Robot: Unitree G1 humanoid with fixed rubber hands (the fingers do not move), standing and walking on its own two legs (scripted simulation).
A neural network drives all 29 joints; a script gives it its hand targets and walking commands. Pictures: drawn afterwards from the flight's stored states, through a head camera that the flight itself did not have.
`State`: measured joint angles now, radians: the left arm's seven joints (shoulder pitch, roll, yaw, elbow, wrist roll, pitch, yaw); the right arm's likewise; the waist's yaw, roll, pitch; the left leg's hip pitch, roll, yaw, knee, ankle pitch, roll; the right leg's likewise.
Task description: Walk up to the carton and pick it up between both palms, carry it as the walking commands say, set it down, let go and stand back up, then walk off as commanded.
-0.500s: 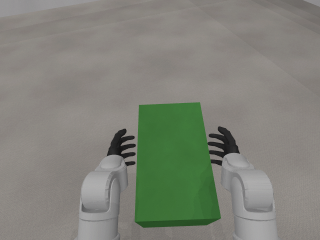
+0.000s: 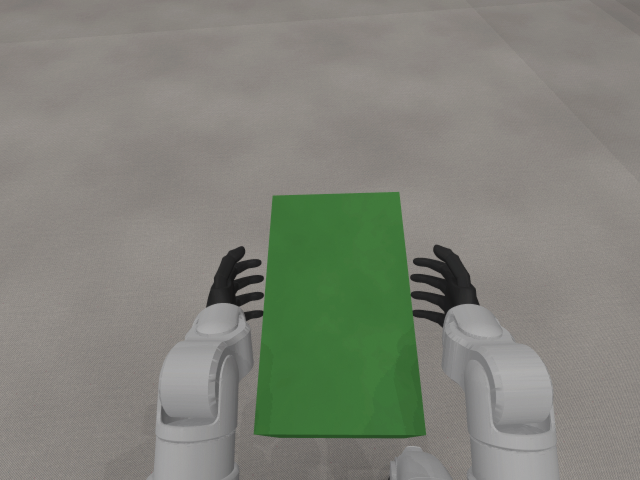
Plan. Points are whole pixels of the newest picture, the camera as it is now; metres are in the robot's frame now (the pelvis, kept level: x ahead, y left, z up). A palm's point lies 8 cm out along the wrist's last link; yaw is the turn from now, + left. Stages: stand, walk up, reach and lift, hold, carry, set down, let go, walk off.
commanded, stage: carry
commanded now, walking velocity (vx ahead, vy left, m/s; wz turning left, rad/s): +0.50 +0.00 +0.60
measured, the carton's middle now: (338, 316) +0.31 -0.01 -0.01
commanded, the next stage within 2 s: none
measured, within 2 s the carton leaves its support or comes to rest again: neither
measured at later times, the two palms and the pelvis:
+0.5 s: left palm (168, 152) +0.54 +0.24 +0.08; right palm (321, 111) +0.64 +0.00 +0.08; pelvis +0.34 +0.03 -0.02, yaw +20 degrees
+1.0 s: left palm (93, 62) +0.81 +0.44 +0.08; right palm (211, 25) +0.96 +0.23 +0.08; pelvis +0.66 +0.17 -0.01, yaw +37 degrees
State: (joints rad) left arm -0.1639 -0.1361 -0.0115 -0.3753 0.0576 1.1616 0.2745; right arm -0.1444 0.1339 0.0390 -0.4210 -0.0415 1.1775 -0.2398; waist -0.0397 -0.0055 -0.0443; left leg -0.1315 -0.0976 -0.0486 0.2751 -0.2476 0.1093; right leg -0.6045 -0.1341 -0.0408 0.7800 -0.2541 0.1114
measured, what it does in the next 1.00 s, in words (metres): walks ahead, turning left: right foot, then left foot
